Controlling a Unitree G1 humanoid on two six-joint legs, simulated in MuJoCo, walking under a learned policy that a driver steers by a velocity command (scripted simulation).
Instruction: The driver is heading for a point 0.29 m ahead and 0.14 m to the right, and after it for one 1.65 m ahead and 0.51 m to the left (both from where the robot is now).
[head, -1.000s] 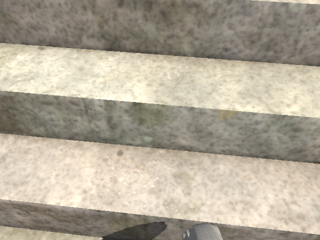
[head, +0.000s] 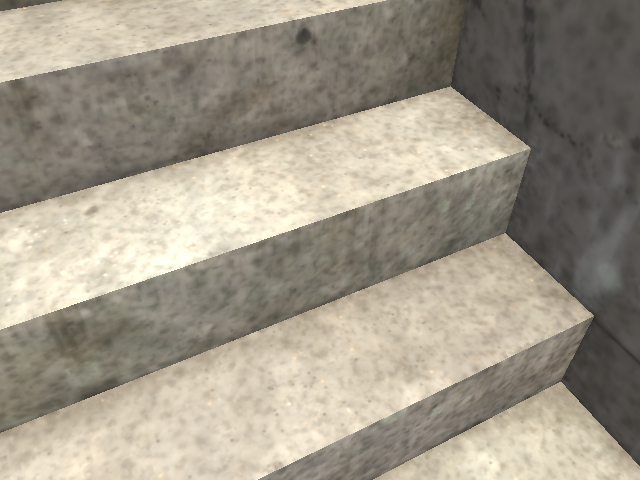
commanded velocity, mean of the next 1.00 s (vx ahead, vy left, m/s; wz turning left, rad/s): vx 0.21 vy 0.00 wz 0.11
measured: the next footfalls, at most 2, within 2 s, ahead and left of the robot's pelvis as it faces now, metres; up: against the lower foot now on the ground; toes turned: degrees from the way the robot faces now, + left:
right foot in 0.32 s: +0.37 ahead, -0.20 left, +0.20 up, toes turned -18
left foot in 0.80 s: +0.33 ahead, +0.03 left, +0.20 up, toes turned +4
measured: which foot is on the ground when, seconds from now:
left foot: down 0.00-0.36, up 0.38-0.78, down 0.80-1.00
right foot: up 0.00-0.30, down 0.32-0.84, up 0.86-1.00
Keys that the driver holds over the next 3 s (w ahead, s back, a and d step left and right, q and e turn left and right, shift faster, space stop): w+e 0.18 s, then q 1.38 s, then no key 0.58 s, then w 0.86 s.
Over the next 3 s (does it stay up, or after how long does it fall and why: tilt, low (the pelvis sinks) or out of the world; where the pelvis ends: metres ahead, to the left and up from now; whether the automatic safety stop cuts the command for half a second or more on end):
stays up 0.51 0.08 0.40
